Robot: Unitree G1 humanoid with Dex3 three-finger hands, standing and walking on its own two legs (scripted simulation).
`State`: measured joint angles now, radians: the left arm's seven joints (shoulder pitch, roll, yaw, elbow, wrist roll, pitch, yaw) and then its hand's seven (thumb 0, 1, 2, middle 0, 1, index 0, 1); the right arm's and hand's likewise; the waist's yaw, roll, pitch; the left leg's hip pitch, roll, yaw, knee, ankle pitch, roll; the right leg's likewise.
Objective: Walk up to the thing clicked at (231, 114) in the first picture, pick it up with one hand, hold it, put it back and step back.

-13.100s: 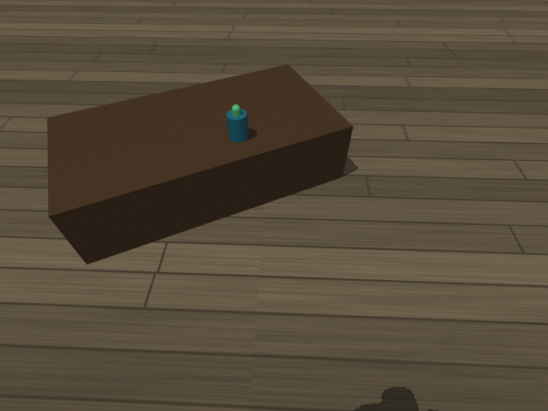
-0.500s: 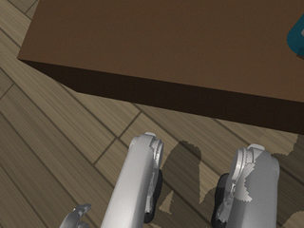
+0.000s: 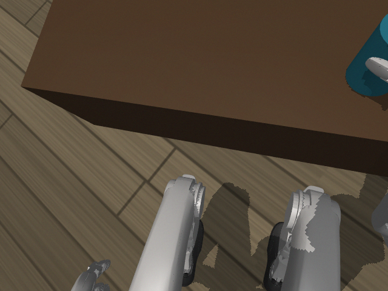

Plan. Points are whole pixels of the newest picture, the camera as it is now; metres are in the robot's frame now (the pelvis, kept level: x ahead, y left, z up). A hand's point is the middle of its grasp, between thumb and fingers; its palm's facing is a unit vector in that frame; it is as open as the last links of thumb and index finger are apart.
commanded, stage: settle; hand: right
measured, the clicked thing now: out of the picture +0.54 -0.27 +0.00
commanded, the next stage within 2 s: lift in 1.20 s
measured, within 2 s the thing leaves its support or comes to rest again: leaves its support in 0.04 s
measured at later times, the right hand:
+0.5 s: hand out of the picture +0.54 -0.30 +0.07, palm faces +0.30 +0.95 -0.05, open 11.7 cm
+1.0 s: hand out of the picture +0.53 -0.29 +0.09, palm faces +0.30 +0.95 -0.04, open 11.7 cm
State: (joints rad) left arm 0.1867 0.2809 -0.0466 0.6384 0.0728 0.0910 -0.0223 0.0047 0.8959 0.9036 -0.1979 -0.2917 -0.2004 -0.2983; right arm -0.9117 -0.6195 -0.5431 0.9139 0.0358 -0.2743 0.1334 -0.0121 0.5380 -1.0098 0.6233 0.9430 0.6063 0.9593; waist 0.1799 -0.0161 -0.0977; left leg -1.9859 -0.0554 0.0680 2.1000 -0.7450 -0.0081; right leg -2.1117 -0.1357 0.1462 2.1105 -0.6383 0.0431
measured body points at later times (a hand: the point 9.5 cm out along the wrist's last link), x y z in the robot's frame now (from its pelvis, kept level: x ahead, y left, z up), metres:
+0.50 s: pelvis +0.01 -0.01 +0.06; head +0.24 -0.05 +0.45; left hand +0.09 +0.28 -0.05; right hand +0.52 -0.35 +0.08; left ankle +0.07 +0.12 -0.38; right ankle +0.08 -0.15 -0.38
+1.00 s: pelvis +0.02 -0.01 +0.09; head +0.23 -0.06 +0.48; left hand +0.10 +0.27 -0.03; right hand +0.51 -0.34 +0.09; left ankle +0.07 +0.12 -0.38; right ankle +0.08 -0.15 -0.38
